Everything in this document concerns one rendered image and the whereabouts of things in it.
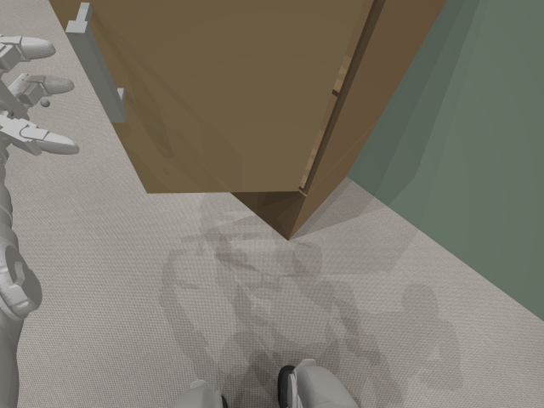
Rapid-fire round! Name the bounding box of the left robot hand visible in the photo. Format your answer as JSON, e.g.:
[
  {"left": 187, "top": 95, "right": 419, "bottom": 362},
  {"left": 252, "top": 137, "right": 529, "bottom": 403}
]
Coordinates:
[{"left": 0, "top": 34, "right": 79, "bottom": 156}]

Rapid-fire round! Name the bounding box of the robot right thigh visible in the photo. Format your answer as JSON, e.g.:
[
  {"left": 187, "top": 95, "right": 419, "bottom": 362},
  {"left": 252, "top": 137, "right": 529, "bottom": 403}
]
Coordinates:
[{"left": 288, "top": 366, "right": 359, "bottom": 408}]

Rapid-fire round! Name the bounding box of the left robot upper arm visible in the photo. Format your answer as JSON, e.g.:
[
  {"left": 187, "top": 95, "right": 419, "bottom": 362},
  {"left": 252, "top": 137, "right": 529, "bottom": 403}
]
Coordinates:
[{"left": 0, "top": 243, "right": 43, "bottom": 408}]

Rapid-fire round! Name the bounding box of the robot left forearm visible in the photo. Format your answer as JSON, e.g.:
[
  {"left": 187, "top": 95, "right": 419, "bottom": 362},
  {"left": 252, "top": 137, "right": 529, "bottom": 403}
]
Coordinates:
[{"left": 0, "top": 143, "right": 19, "bottom": 251}]

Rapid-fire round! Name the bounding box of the handle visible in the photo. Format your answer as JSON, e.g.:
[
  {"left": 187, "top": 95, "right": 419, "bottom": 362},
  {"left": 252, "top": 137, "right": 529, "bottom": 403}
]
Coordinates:
[{"left": 65, "top": 3, "right": 127, "bottom": 122}]

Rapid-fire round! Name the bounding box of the robot thigh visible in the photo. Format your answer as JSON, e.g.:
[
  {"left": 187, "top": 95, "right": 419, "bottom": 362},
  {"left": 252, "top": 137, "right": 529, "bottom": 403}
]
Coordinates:
[
  {"left": 172, "top": 386, "right": 223, "bottom": 408},
  {"left": 288, "top": 366, "right": 359, "bottom": 408}
]

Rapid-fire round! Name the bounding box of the cupboard door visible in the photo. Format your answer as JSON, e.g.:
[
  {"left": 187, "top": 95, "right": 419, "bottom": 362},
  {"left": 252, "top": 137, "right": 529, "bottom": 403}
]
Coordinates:
[{"left": 49, "top": 0, "right": 364, "bottom": 194}]

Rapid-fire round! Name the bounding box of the robot left thigh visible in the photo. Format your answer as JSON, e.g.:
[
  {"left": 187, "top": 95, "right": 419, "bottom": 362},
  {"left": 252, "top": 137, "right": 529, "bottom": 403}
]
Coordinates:
[{"left": 172, "top": 386, "right": 223, "bottom": 408}]

